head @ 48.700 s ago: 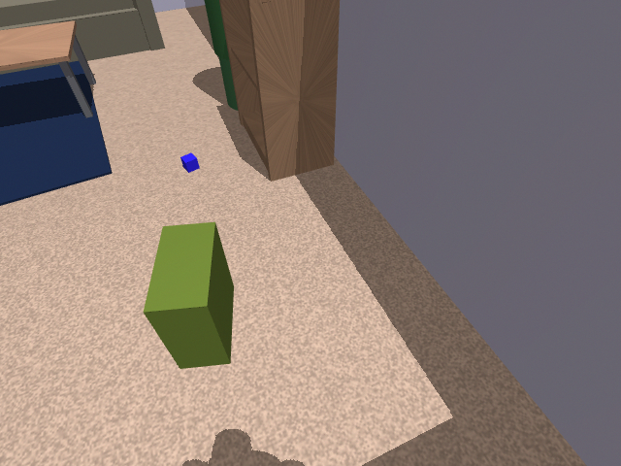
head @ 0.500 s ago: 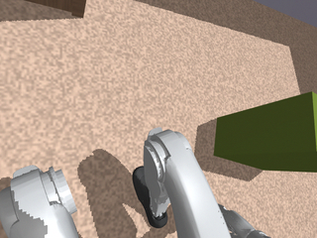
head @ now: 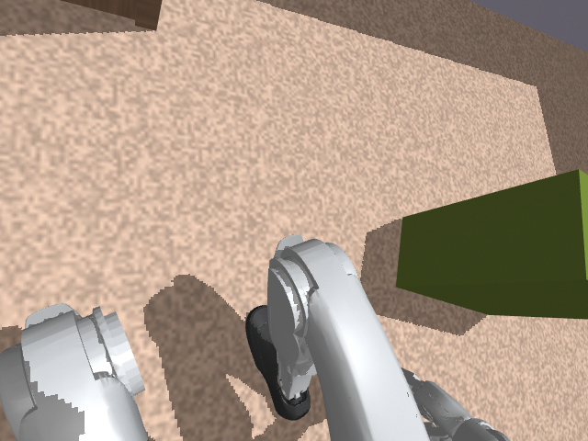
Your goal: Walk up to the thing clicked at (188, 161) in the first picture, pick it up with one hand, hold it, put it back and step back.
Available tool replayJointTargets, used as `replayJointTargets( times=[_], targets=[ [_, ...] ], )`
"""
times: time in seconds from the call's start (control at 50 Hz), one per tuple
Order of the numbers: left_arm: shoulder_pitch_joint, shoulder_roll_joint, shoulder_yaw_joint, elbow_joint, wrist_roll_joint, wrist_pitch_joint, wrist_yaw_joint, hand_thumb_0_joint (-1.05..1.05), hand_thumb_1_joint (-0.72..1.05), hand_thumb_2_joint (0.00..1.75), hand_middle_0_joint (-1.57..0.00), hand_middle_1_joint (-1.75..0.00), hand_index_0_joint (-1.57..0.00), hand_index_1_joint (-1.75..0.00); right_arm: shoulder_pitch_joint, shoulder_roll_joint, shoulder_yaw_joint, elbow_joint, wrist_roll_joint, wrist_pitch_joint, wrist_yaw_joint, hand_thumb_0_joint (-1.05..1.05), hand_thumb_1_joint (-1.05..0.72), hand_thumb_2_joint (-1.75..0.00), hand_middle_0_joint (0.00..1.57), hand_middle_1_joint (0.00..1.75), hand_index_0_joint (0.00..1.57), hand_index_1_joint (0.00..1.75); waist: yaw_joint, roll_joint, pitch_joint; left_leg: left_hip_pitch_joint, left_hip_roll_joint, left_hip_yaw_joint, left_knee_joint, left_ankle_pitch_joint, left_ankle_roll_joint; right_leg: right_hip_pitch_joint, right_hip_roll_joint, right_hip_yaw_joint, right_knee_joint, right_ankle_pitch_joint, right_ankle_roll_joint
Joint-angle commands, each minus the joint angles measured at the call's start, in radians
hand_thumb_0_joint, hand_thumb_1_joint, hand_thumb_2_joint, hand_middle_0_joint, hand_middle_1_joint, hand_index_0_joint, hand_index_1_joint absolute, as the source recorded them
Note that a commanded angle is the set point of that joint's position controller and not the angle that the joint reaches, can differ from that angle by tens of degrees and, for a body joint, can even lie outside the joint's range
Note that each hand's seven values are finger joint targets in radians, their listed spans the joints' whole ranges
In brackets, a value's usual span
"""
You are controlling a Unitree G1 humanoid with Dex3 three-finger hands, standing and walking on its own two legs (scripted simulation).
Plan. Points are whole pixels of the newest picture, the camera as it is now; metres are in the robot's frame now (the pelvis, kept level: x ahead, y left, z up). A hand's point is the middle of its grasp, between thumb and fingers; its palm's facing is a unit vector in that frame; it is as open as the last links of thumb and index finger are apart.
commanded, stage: withdraw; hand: left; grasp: from above
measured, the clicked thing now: out of the picture +0.44 +0.34 -0.27
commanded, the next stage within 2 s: home in 1.02 s
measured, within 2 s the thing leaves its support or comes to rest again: neither
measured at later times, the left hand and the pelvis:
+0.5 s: hand out of the picture +0.45 +0.39 -0.10, palm faces -0.27 -0.06 -0.96, open 14.3 cm; pelvis +0.01 +0.00 +0.03, yaw +3 degrees
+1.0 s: hand out of the picture +0.41 +0.36 -0.11, palm faces -0.40 -0.08 -0.91, open 13.9 cm; pelvis -0.02 -0.01 +0.03, yaw +6 degrees
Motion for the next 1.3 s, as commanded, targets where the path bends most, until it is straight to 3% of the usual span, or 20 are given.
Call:
replayJointTargets(
  times=[0.0, 0.1, 0.2, 0.26, 0.28, 0.32, 0.4, 0.52, 0.58, 0.64, 0.72, 0.78, 0.8, 0.86, 0.94, 1.04, 1.1, 1.14, 1.2, 1.28],
  targets=[
    [-0.251, 0.217, -0.004, -0.108, -0.019, -0.007, 0.041, 0.0, -0.58, 1.05, -0.06, -0.94, -0.02, -0.97, 0.153, -0.316, -0.099, -0.002, 0.003, 0.003, -0.016, 0.0, -0.89, -0.9, 0.2, 0.3, 0.2, 0.3, -0.029, 0.545, -0.607, 0.507, 0.023, 0.127, -0.268, 0.171, 0.021, 0.286, 0.034, -0.132, -0.197, 0.221, -0.092],
    [-0.254, 0.243, 0.023, -0.136, -0.029, -0.003, 0.049, 0.0, -0.57, 1.0, -0.06, -1.02, -0.06, -1.01, 0.163, -0.327, -0.104, -0.001, 0.006, -0.002, -0.015, 0.0, -0.91, -0.9, 0.2, 0.3, 0.2, 0.3, -0.018, 0.547, -0.626, 0.528, 0.021, 0.125, -0.271, 0.2, 0.018, 0.284, 0.032, -0.139, -0.191, 0.241, -0.091],
    [-0.262, 0.277, 0.081, -0.257, -0.03, 0.033, 0.085, 0.0, -0.56, 0.99, -0.06, -1.0, -0.06, -1.0, 0.185, -0.317, -0.126, 0.003, 0.009, -0.006, -0.001, 0.0, -0.9, -0.9, 0.2, 0.3, 0.2, 0.3, 0.025, 0.655, -0.762, 0.62, 0.023, 0.135, -0.284, 0.274, 0.006, 0.294, 0.027, -0.134, -0.165, 0.304, -0.097],
    [-0.248, 0.239, 0.114, -0.329, -0.068, 0.09, 0.096, 0.0, -0.57, 1.0, -0.06, -1.0, -0.06, -0.99, 0.19, -0.299, -0.158, 0.01, 0.022, -0.011, 0.016, 0.0, -0.9, -0.9, 0.2, 0.3, 0.2, 0.3, 0.055, 0.701, -0.814, 0.641, 0.022, 0.156, -0.295, 0.292, 0.005, 0.289, 0.025, -0.117, -0.18, 0.325, -0.098],
    [-0.252, 0.252, 0.142, -0.409, -0.087, 0.112, 0.095, 0.0, -0.56, 1.0, -0.06, -0.99, -0.06, -0.99, 0.194, -0.297, -0.17, 0.006, 0.031, -0.008, 0.019, 0.0, -0.9, -0.9, 0.2, 0.3, 0.2, 0.3, 0.089, 0.731, -0.871, 0.656, 0.019, 0.165, -0.313, 0.305, 0.004, 0.303, 0.025, -0.108, -0.193, 0.329, -0.101],
    [-0.217, 0.196, 0.13, -0.449, -0.127, 0.168, 0.068, 0.0, -0.57, 1.0, -0.06, -0.99, -0.06, -1.0, 0.196, -0.28, -0.201, 0.007, 0.051, -0.001, 0.03, 0.0, -0.9, -0.9, 0.2, 0.3, 0.2, 0.3, 0.108, 0.73, -0.894, 0.648, 0.017, 0.184, -0.329, 0.304, 0.009, 0.295, 0.02, -0.089, -0.209, 0.332, -0.103],
    [-0.222, 0.083, 0.043, -0.456, -0.191, 0.258, -0.051, 0.0, -0.56, 1.02, -0.08, -0.99, -0.06, -1.0, 0.222, -0.258, -0.242, 0.027, 0.103, 0.029, 0.032, 0.0, -0.91, -0.91, 0.2, 0.3, 0.2, 0.3, 0.119, 0.642, -0.851, 0.563, 0.007, 0.198, -0.4, 0.188, 0.029, 0.271, 0.017, -0.061, -0.282, 0.231, -0.107],
    [-0.162, -0.093, -0.102, -0.486, -0.276, 0.282, -0.334, 0.0, -0.54, 1.01, -0.11, -0.99, -0.09, -1.01, 0.275, -0.24, -0.297, 0.019, 0.163, 0.097, 0.002, 0.0, -0.91, -0.91, 0.2, 0.3, 0.2, 0.3, 0.087, 0.375, -0.743, 0.516, -0.007, 0.184, -0.483, 0.108, 0.053, 0.362, 0.01, -0.028, -0.393, 0.152, -0.105],
    [-0.13, -0.11, -0.121, -0.538, -0.302, 0.246, -0.451, 0.0, -0.54, 1.01, -0.12, -0.97, -0.09, -1.0, 0.285, -0.237, -0.299, 0.006, 0.18, 0.124, -0.038, 0.0, -0.91, -0.91, 0.2, 0.3, 0.2, 0.3, 0.092, 0.281, -0.708, 0.49, -0.017, 0.197, -0.478, 0.151, 0.059, 0.408, -0.004, -0.014, -0.424, 0.186, -0.106],
    [-0.129, -0.061, -0.081, -0.581, -0.313, 0.181, -0.5, 0.0, -0.52, 0.99, -0.13, -0.96, -0.11, -0.98, 0.281, -0.23, -0.292, -0.009, 0.179, 0.144, -0.072, 0.0, -0.91, -0.91, 0.2, 0.3, 0.2, 0.3, 0.124, 0.227, -0.711, 0.477, -0.027, 0.213, -0.461, 0.183, 0.06, 0.44, -0.016, 0.009, -0.444, 0.187, -0.115],
    [-0.162, 0.01, -0.004, -0.587, -0.276, 0.046, -0.455, 0.0, -0.51, 0.98, -0.15, -0.94, -0.13, -0.96, 0.256, -0.205, -0.259, -0.019, 0.168, 0.153, -0.096, 0.0, -0.91, -0.91, 0.2, 0.3, 0.2, 0.3, 0.143, 0.236, -0.742, 0.464, -0.032, 0.227, -0.427, 0.175, 0.057, 0.435, -0.02, 0.017, -0.432, 0.171, -0.107],
    [-0.229, 0.063, 0.035, -0.593, -0.188, -0.032, -0.343, 0.0, -0.49, 0.96, -0.18, -0.92, -0.15, -0.94, 0.227, -0.2, -0.242, -0.006, 0.15, 0.163, -0.097, 0.0, -0.91, -0.91, 0.2, 0.3, 0.2, 0.3, 0.155, 0.384, -0.824, 0.564, -0.028, 0.226, -0.434, 0.193, 0.042, 0.393, -0.018, 0.005, -0.377, 0.191, -0.105],
    [-0.246, 0.068, 0.039, -0.575, -0.157, -0.04, -0.302, 0.0, -0.49, 0.96, -0.17, -0.92, -0.15, -0.95, 0.213, -0.205, -0.241, -0.003, 0.144, 0.17, -0.094, 0.0, -0.91, -0.91, 0.2, 0.3, 0.2, 0.3, 0.158, 0.43, -0.827, 0.591, -0.027, 0.226, -0.447, 0.184, 0.035, 0.354, -0.018, -0.002, -0.358, 0.175, -0.11],
    [-0.331, 0.015, -0.009, -0.462, -0.093, -0.041, -0.195, 0.0, -0.53, 0.99, -0.14, -0.96, -0.12, -0.98, 0.206, -0.216, -0.239, 0.013, 0.128, 0.173, -0.089, 0.0, -0.91, -0.91, 0.2, 0.3, 0.2, 0.3, 0.097, 0.474, -0.752, 0.603, -0.022, 0.208, -0.461, 0.105, 0.029, 0.236, -0.013, -0.035, -0.338, 0.11, -0.114],
    [-0.45, 0.09, 0.013, -0.412, -0.041, 0.008, -0.097, 0.0, -0.51, 0.97, -0.16, -0.95, -0.14, -0.97, 0.228, -0.233, -0.244, 0.037, 0.108, 0.157, -0.098, 0.0, -0.91, -0.91, 0.2, 0.3, 0.2, 0.3, 0.085, 0.551, -0.811, 0.649, -0.023, 0.215, -0.465, 0.08, 0.022, 0.208, -0.021, -0.04, -0.325, 0.088, -0.114],
    [-0.512, 0.096, 0.008, -0.336, -0.051, 0.097, -0.067, 0.0, -0.49, 0.95, -0.16, -0.94, -0.15, -0.95, 0.253, -0.235, -0.246, 0.052, 0.101, 0.127, -0.097, 0.0, -0.91, -0.9, 0.2, 0.3, 0.2, 0.3, 0.064, 0.572, -0.856, 0.628, -0.025, 0.224, -0.448, 0.086, 0.032, 0.197, -0.027, -0.033, -0.325, 0.106, -0.108],
    [-0.404, 0.057, -0.009, -0.261, -0.085, 0.146, -0.102, 0.0, -0.48, 0.94, -0.15, -0.95, -0.15, -0.95, 0.27, -0.234, -0.251, 0.047, 0.112, 0.11, -0.092, 0.0, -0.91, -0.9, 0.2, 0.3, 0.2, 0.3, 0.078, 0.515, -0.833, 0.601, -0.026, 0.219, -0.459, 0.074, 0.039, 0.212, -0.03, -0.038, -0.338, 0.108, -0.107],
    [-0.369, 0.076, -0.006, -0.295, -0.103, 0.168, -0.143, 0.0, -0.32, 0.98, -0.24, -0.79, -0.21, -0.8, 0.273, -0.237, -0.255, 0.036, 0.125, 0.108, -0.092, 0.0, -0.89, -0.89, 0.2, 0.3, 0.2, 0.3, 0.099, 0.503, -0.865, 0.6, -0.028, 0.217, -0.464, 0.103, 0.042, 0.24, -0.03, -0.034, -0.334, 0.14, -0.108],
    [-0.284, 0.08, 0.01, -0.37, -0.163, 0.196, -0.222, 0.0, -0.15, 0.95, -0.23, -0.69, -0.2, -0.71, 0.295, -0.221, -0.265, 0.015, 0.145, 0.117, -0.086, 0.0, -0.89, -0.89, 0.2, 0.3, 0.2, 0.3, 0.129, 0.475, -0.926, 0.624, -0.031, 0.223, -0.484, 0.165, 0.045, 0.334, -0.031, -0.022, -0.35, 0.189, -0.108],
    [-0.182, 0.078, 0.062, -0.59, -0.286, 0.201, -0.33, 0.0, 0.17, 0.9, -0.21, -0.54, -0.2, -0.55, 0.323, -0.21, -0.29, -0.01, 0.167, 0.139, -0.082, 0.0, -0.89, -0.9, 0.2, 0.3, 0.2, 0.3, 0.182, 0.467, -1.062, 0.703, -0.03, 0.24, -0.51, 0.284, 0.047, 0.488, -0.031, 0.0, -0.39, 0.279, -0.101]
  ],
)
